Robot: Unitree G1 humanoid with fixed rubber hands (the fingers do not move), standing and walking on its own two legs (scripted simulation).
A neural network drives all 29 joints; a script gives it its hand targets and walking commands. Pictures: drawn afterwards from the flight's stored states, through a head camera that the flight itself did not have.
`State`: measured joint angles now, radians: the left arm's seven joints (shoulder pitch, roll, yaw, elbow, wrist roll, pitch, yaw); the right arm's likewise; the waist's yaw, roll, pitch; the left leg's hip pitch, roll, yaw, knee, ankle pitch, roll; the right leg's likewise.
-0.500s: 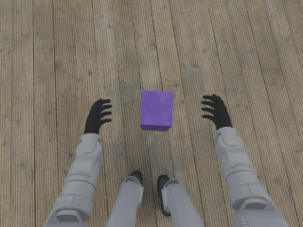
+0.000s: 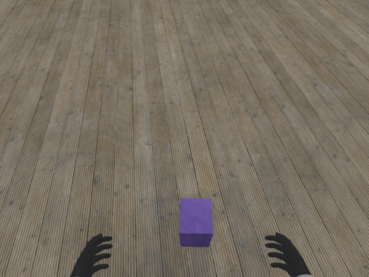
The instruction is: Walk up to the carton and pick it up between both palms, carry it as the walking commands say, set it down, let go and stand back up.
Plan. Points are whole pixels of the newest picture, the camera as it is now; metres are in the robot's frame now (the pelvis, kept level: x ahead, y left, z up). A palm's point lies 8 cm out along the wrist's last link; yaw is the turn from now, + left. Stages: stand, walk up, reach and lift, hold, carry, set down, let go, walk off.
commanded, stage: let go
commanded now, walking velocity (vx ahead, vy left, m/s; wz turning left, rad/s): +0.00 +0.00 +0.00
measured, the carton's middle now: (195, 223) +0.44 -0.03 -0.64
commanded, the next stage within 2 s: stand in 0.42 s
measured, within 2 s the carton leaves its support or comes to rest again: neither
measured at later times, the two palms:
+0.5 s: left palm out of the picture +0.14 +0.23 -0.07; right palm out of the picture +0.12 -0.23 -0.08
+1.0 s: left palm out of the picture -0.01 +0.23 -0.14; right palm out of the picture +0.05 -0.22 -0.13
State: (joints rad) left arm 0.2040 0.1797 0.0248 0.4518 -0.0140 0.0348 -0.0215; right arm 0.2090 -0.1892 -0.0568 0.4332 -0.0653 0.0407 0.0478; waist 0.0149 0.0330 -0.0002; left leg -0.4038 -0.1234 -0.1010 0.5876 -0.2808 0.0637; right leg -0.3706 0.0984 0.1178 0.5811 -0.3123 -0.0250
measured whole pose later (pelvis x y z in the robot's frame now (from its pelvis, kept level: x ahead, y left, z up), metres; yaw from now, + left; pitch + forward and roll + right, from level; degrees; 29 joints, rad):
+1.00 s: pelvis +0.03 +0.00 +0.01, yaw +2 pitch -1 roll +0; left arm 0.47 0.18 -0.01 1.02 0.02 -0.03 0.04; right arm 0.39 -0.17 0.01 1.00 -0.02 -0.04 -0.02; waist 0.01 -0.02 -0.17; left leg -0.19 -0.14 -0.13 0.52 -0.31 0.09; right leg -0.14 0.07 0.10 0.50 -0.35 -0.03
